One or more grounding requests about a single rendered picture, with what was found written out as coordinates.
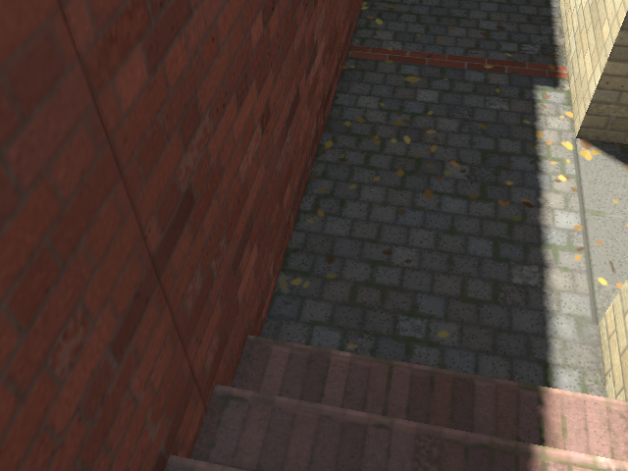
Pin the stairs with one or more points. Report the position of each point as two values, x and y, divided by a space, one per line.
297 407

